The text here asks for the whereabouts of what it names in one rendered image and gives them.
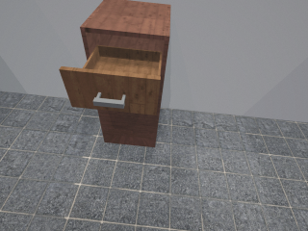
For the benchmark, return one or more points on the cabinet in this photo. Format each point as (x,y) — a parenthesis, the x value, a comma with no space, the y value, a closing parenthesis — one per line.
(135,25)

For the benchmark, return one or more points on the handle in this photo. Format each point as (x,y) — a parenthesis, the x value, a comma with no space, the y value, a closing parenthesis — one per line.
(110,103)

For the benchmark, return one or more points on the drawer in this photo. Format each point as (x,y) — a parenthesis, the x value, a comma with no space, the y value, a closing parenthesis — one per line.
(116,71)

